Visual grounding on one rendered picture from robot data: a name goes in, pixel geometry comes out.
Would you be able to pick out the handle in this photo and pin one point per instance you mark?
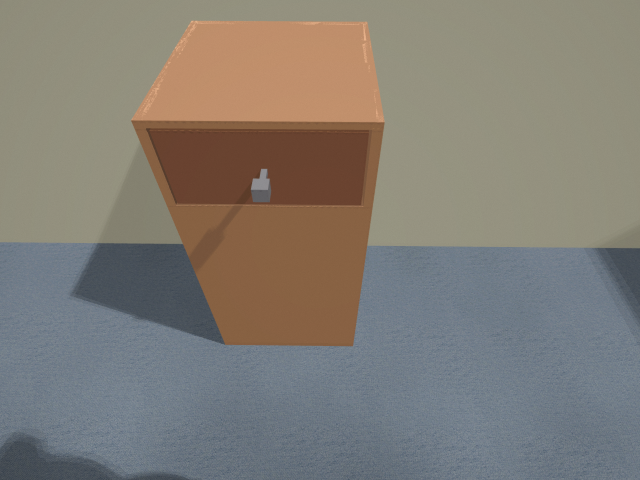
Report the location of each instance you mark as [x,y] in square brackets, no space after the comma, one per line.
[261,188]

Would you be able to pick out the cabinet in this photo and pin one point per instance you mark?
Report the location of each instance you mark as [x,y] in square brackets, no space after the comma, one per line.
[272,274]

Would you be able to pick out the drawer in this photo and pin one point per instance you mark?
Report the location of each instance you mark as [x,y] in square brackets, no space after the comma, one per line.
[305,166]

